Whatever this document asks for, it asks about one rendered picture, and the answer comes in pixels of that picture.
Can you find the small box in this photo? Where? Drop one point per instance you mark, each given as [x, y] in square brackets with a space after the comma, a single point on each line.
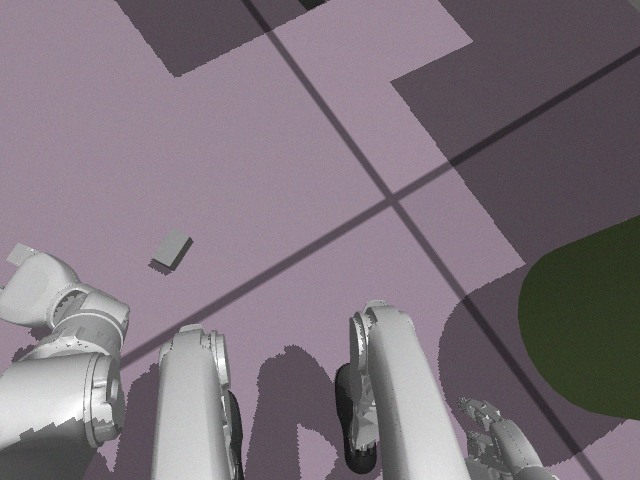
[172, 249]

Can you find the right robot hand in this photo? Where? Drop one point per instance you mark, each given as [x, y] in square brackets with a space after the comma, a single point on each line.
[505, 453]

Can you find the left robot foot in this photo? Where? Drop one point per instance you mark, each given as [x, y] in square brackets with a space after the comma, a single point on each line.
[236, 437]

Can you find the right robot foot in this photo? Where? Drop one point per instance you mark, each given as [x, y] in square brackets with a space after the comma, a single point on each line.
[358, 461]

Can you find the left robot arm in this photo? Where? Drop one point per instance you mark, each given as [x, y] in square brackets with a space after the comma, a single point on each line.
[64, 399]

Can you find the left robot hand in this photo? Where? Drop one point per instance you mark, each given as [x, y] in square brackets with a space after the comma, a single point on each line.
[40, 277]

